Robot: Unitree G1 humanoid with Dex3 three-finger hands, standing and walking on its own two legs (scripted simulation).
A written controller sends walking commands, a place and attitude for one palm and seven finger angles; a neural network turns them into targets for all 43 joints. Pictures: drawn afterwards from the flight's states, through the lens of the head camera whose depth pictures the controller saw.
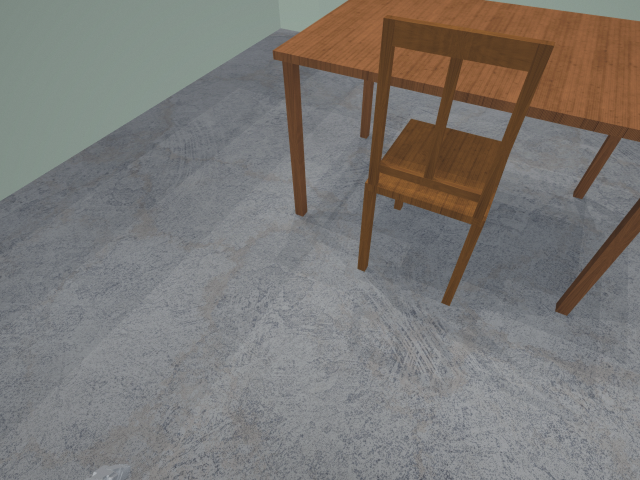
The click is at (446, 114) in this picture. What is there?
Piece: chair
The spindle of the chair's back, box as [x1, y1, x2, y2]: [424, 57, 462, 179]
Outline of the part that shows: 462,59 451,57 424,172 424,177 430,179 433,176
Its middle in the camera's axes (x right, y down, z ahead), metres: +0.31 -0.29 +0.99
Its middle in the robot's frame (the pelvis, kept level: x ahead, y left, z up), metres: +0.95 -0.26 -0.06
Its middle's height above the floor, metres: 0.71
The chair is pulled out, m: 0.00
